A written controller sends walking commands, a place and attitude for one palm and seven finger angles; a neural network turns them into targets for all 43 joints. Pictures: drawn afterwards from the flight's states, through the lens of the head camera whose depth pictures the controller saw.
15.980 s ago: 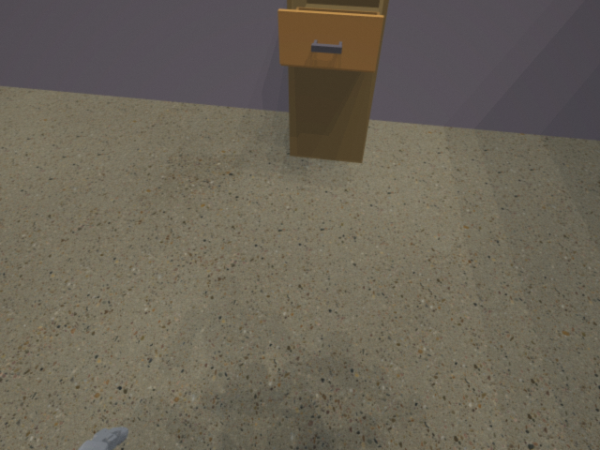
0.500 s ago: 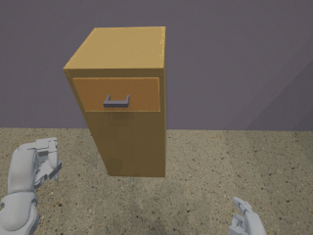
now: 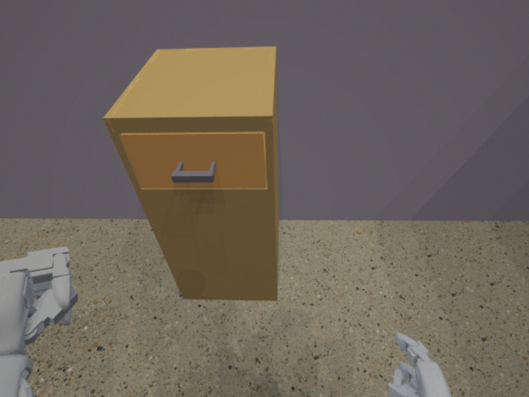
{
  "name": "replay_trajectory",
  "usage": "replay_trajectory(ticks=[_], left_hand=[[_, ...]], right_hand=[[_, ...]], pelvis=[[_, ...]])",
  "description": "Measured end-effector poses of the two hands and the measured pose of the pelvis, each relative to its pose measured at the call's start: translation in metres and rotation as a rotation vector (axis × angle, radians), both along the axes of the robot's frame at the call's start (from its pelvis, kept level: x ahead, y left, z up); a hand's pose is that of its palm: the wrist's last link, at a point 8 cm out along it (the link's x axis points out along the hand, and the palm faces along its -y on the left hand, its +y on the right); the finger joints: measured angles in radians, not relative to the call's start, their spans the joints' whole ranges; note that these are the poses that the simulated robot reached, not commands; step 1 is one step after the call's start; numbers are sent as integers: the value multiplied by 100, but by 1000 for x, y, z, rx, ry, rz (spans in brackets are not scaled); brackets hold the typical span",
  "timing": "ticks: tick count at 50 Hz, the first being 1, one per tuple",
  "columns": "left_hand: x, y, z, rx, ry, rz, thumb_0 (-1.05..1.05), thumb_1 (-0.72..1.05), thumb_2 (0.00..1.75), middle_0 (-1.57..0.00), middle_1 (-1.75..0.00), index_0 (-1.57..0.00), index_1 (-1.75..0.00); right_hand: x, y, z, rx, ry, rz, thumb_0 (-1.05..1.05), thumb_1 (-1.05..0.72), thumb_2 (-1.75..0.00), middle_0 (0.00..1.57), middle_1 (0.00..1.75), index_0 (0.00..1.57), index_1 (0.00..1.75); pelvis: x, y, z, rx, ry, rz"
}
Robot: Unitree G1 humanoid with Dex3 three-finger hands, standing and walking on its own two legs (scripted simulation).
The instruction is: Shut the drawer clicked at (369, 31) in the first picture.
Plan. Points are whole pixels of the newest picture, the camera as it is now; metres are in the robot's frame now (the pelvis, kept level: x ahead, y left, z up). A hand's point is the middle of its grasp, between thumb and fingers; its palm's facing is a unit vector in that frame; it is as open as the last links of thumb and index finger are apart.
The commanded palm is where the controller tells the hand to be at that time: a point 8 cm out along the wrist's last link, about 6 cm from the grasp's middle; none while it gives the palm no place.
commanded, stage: step back with the hand held close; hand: left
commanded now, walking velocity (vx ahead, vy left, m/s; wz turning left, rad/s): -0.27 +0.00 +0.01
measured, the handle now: (194, 171) +0.64 +0.26 -0.04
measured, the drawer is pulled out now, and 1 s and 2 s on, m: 0.00 0.00 0.00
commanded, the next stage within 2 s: stop stepping back and stand still in 1.10 s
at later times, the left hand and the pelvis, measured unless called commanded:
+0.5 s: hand (19, 334) +0.14 +0.28 +0.15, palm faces +0.36 -0.79 -0.50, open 3.2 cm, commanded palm +0.08 +0.31 +0.17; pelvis -0.05 +0.03 -0.01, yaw -1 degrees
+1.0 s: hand out of the picture +0.08 +0.27 +0.15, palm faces +0.35 -0.80 -0.49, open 3.2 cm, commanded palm +0.01 +0.31 +0.17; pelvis -0.13 +0.03 -0.02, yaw -2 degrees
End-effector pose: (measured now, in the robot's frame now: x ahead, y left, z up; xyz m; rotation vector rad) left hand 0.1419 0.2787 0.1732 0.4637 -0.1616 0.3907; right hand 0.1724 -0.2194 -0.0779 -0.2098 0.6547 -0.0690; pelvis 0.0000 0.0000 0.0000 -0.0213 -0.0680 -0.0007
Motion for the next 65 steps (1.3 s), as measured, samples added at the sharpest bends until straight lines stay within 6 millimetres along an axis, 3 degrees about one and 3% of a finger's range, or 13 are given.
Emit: replay_trajectory(ticks=[7,12,20,27,37,45,48,53,56,59,62,65], left_hand=[[11,11,-1,48,39,-48,1,89,90,-141,-160,-141,-159],[6,18,-6,63,87,-80,1,89,90,-140,-160,-140,-159],[-22,32,2,115,36,-76,1,89,90,-140,-160,-140,-159],[-52,36,-5,104,-3,-43,1,89,90,-141,-160,-141,-159],[-78,37,-10,65,-103,-88,1,89,90,-141,-160,-141,-159],[-99,50,17,185,-150,-66,1,89,90,-141,-160,-141,-159],[-103,44,10,169,-119,-76,1,89,90,-141,-160,-141,-160],[-106,15,-10,119,-30,-194,1,89,90,-141,-160,-141,-160],[-124,-5,-3,137,-27,-282,1,89,90,-141,-160,-141,-159],[-156,-11,14,191,-58,-318,1,89,90,-140,-160,-140,-159],[-188,0,27,211,-110,-260,1,88,90,-141,-160,-141,-159],[-209,26,24,161,-135,-123,1,88,90,-141,-160,-141,-159]], right_hand=[[-16,-8,-5,-21,81,-78,2,-90,-90,20,30,20,30],[-28,-6,-7,-34,118,-123,2,-90,-90,20,30,20,30],[-38,12,-2,-35,79,-105,2,-90,-90,20,30,20,30],[-50,25,0,-22,16,-67,2,-90,-90,20,30,20,30],[-100,18,-2,-110,57,-78,2,-90,-90,20,30,20,30],[-131,23,-1,-98,92,-88,2,-90,-90,20,30,20,30],[-133,23,-5,-85,89,-62,2,-90,-90,20,30,20,30],[-145,18,-15,-57,99,-33,2,-90,-90,20,30,20,30],[-163,13,-13,-31,70,-47,2,-90,-90,20,30,20,30],[-183,6,-6,-20,37,-76,2,-90,-90,20,30,20,30],[-204,-2,2,-35,41,-112,2,-90,-90,20,30,20,30],[-221,-7,8,-70,53,-141,2,-90,-90,20,30,20,30]], pelvis=[[-6,13,0,2,64,-10],[-13,23,-1,9,84,-14],[-34,33,-6,18,78,-13],[-59,35,-13,12,64,-8],[-90,42,-21,-23,64,1],[-100,39,-12,-48,123,29],[-112,34,-14,-23,170,-3],[-155,26,-15,-19,163,-44],[-176,20,-17,-26,131,-48],[-188,14,-19,-39,100,-37],[-193,15,-15,-15,87,-30],[-197,19,-10,9,86,-38]])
